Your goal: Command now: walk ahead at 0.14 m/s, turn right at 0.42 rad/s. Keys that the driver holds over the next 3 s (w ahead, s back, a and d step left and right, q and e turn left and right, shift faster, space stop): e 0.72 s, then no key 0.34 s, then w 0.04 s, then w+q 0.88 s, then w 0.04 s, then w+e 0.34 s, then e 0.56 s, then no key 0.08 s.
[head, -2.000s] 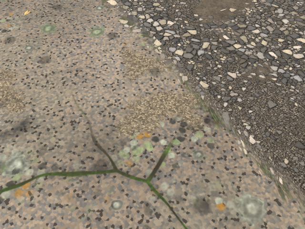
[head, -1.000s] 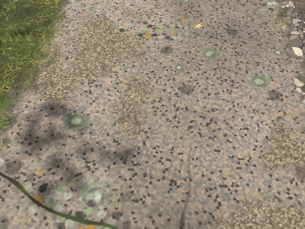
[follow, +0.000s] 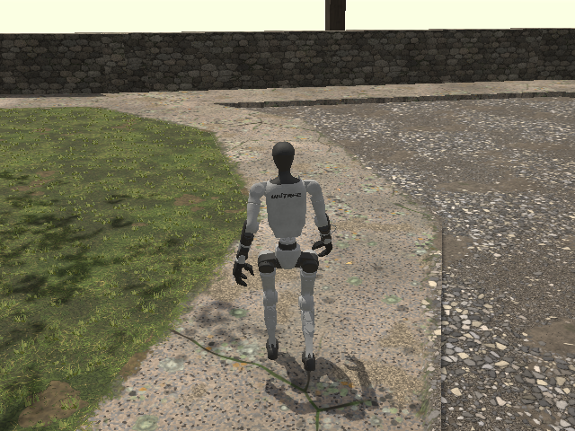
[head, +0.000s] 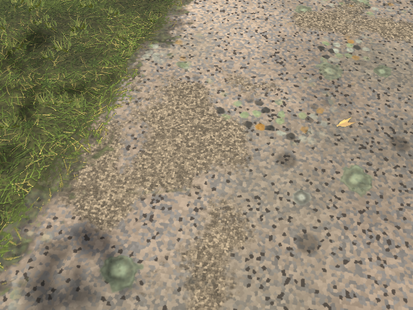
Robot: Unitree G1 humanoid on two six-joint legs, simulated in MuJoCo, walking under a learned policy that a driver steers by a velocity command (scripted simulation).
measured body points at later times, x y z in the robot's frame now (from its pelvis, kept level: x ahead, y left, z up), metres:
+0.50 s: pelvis +0.01 -0.03 +0.01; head +0.02 -0.06 +0.46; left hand +0.20 +0.21 -0.08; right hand +0.03 -0.32 -0.12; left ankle +0.07 +0.10 -0.66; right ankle +0.00 -0.11 -0.73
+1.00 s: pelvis +0.01 +0.01 +0.02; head +0.05 +0.02 +0.46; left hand +0.25 +0.19 -0.12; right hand -0.01 -0.29 -0.08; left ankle +0.06 +0.08 -0.73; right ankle -0.07 -0.09 -0.67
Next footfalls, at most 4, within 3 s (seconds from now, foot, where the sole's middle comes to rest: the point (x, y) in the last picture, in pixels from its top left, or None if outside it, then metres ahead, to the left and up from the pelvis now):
0.36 right None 0.04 -0.12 -0.77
0.84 left None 0.10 0.06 -0.77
1.16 right None -0.05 -0.09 -0.77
1.56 left None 0.30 0.03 -0.77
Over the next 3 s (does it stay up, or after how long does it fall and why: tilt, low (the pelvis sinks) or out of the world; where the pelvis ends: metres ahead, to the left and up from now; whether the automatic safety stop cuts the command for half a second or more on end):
stays up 0.74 -0.09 0.01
